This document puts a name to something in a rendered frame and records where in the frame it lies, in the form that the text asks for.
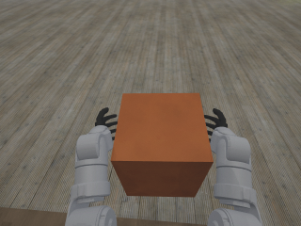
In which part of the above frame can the robot right hand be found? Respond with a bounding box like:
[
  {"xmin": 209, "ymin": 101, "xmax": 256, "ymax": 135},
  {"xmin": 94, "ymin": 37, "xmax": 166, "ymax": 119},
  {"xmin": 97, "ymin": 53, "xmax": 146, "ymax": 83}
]
[{"xmin": 204, "ymin": 108, "xmax": 228, "ymax": 143}]

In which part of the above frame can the robot right upper arm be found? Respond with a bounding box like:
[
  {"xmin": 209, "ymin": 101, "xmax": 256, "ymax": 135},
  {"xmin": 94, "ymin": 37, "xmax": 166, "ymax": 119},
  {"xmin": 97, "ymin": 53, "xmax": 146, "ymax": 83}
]
[{"xmin": 207, "ymin": 207, "xmax": 261, "ymax": 226}]

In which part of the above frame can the left robot forearm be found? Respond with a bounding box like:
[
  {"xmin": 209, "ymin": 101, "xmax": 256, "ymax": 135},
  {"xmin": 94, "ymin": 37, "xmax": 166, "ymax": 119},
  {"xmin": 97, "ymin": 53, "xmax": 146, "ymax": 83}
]
[{"xmin": 65, "ymin": 125, "xmax": 114, "ymax": 226}]

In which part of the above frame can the robot left upper arm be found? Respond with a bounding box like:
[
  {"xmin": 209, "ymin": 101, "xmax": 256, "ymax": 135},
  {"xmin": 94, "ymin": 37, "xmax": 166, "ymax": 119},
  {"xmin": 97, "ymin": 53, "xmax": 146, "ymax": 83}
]
[{"xmin": 66, "ymin": 205, "xmax": 118, "ymax": 226}]

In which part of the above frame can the robot left hand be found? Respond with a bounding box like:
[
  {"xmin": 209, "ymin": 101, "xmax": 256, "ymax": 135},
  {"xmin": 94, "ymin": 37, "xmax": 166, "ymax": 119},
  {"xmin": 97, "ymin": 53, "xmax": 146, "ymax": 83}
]
[{"xmin": 95, "ymin": 107, "xmax": 118, "ymax": 140}]

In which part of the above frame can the carton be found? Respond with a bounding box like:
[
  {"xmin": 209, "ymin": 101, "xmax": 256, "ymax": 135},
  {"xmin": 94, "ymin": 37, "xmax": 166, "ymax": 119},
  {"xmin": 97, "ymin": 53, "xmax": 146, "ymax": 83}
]
[{"xmin": 110, "ymin": 93, "xmax": 214, "ymax": 198}]

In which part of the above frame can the right robot forearm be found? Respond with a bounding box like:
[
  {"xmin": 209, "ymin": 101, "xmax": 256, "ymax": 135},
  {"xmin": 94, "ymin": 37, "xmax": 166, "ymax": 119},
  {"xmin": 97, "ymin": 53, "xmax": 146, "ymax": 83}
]
[{"xmin": 210, "ymin": 126, "xmax": 263, "ymax": 226}]

